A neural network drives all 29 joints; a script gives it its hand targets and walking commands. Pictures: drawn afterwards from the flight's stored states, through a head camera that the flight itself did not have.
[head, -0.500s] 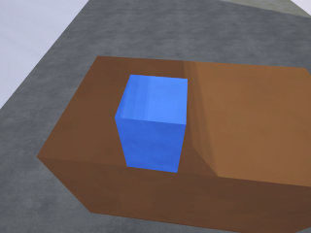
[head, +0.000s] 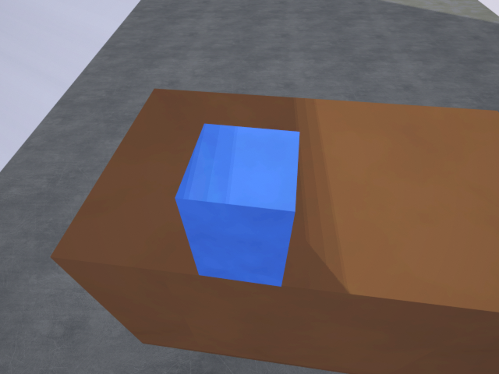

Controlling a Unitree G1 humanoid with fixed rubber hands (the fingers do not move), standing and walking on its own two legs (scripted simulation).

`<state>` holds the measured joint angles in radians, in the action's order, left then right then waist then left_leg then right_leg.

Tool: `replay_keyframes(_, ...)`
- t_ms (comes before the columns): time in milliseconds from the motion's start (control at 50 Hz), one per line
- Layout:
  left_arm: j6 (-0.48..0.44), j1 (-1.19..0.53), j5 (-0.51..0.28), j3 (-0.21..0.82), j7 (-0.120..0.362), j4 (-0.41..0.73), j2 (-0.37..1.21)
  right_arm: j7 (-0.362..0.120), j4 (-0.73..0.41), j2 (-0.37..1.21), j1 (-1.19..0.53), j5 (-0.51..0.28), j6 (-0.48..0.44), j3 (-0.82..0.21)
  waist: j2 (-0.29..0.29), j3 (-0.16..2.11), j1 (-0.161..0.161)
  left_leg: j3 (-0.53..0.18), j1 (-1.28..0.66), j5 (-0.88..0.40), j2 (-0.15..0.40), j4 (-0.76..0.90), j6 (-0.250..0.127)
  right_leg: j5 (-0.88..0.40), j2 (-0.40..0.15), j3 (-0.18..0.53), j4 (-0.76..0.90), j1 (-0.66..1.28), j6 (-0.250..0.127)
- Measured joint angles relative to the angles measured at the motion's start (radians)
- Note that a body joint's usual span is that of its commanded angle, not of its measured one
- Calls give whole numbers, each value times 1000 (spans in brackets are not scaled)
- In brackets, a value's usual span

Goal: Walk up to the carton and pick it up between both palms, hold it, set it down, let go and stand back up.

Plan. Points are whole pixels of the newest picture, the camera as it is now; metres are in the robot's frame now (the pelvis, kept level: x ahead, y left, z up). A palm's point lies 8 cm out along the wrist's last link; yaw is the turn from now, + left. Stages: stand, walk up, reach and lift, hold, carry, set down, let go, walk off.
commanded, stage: stand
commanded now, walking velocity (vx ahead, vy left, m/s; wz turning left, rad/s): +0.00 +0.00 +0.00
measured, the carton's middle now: (244, 209) +0.37 +0.02 +0.04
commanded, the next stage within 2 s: none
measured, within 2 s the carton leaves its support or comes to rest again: neither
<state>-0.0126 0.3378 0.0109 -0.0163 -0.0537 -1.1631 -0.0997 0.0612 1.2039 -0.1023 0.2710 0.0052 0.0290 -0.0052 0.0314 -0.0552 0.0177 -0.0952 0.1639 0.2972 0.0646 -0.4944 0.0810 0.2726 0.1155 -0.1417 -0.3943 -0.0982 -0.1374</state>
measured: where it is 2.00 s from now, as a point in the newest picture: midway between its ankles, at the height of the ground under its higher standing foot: outside the picture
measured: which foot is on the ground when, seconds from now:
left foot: down 0.00-1.00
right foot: down 0.00-1.00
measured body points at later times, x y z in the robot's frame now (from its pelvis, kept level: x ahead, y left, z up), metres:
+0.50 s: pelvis +0.01 +0.01 +0.00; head +0.03 +0.00 +0.45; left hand -0.04 +0.22 -0.16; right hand -0.02 -0.18 -0.17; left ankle -0.01 +0.17 -0.74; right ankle -0.03 -0.02 -0.74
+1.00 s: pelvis +0.02 +0.01 +0.00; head +0.04 +0.00 +0.45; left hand -0.03 +0.22 -0.16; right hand -0.01 -0.18 -0.17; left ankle -0.01 +0.17 -0.74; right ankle -0.03 -0.02 -0.74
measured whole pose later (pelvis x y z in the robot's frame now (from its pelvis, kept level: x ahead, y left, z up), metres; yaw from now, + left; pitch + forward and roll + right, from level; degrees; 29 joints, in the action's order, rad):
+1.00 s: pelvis +0.02 +0.01 +0.00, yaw +0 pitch -2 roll +0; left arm -0.02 0.34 0.01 -0.02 -0.05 -1.17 -0.10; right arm 0.06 1.21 -0.09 0.27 0.00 0.02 0.00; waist 0.02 -0.07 0.01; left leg -0.07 0.11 0.31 0.04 -0.46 0.06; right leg 0.31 0.08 -0.13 -0.40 -0.06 -0.11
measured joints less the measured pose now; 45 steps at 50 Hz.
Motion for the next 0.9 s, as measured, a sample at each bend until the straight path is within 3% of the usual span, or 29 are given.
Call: replay_keyframes(900, -8, -1, 1, -1, -1, -8, 2, 2, 2, 15, 6, 1, -10, 2, -9, -16, -5, 24, -49, 14, -25, 31, -22, 35, -32, 11, -8, 33, 24)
